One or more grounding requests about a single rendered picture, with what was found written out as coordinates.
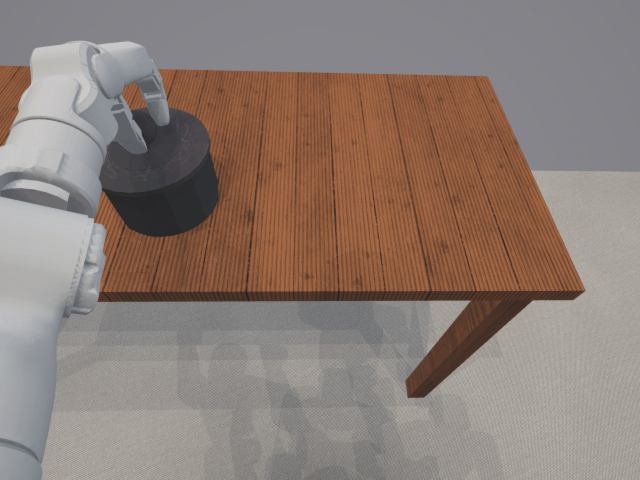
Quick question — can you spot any table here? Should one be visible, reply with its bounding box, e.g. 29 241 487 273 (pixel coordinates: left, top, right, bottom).
0 66 586 398

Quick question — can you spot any robot left upper arm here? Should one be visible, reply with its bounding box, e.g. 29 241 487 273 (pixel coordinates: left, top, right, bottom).
0 197 106 480

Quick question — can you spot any robot left hand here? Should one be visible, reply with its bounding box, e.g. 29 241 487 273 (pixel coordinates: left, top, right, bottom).
99 41 170 154

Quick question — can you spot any pot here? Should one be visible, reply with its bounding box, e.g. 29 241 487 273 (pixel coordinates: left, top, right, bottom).
105 152 219 237

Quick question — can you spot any lid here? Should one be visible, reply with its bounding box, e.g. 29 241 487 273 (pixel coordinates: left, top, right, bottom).
99 107 210 197

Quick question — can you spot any knob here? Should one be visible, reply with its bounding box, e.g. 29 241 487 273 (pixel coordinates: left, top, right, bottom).
131 110 157 146

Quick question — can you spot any left robot forearm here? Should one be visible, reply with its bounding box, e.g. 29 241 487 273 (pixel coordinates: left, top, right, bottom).
0 41 124 219

